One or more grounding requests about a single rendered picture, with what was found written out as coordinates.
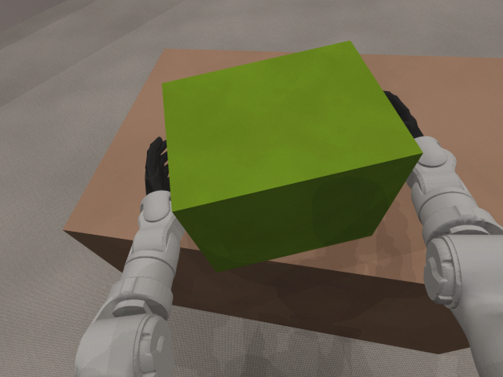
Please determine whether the left robot forearm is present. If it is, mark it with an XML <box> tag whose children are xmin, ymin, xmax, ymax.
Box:
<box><xmin>75</xmin><ymin>190</ymin><xmax>185</xmax><ymax>377</ymax></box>

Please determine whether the pedestal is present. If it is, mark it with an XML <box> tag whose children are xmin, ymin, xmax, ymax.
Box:
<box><xmin>62</xmin><ymin>49</ymin><xmax>503</xmax><ymax>354</ymax></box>

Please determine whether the robot right hand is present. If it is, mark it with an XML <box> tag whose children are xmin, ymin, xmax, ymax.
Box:
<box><xmin>383</xmin><ymin>90</ymin><xmax>424</xmax><ymax>138</ymax></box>

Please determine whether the robot left hand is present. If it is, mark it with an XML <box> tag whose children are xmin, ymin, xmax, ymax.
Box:
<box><xmin>145</xmin><ymin>137</ymin><xmax>171</xmax><ymax>195</ymax></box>

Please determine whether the robot right upper arm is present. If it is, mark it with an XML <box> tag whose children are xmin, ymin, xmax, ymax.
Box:
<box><xmin>424</xmin><ymin>235</ymin><xmax>503</xmax><ymax>377</ymax></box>

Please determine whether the right robot forearm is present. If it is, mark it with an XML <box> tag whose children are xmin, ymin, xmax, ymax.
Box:
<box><xmin>406</xmin><ymin>136</ymin><xmax>503</xmax><ymax>247</ymax></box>

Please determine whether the robot left upper arm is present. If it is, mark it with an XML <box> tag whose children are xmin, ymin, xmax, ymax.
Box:
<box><xmin>76</xmin><ymin>313</ymin><xmax>174</xmax><ymax>377</ymax></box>

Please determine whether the carton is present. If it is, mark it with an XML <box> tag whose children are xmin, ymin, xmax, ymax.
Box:
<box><xmin>162</xmin><ymin>41</ymin><xmax>423</xmax><ymax>273</ymax></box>

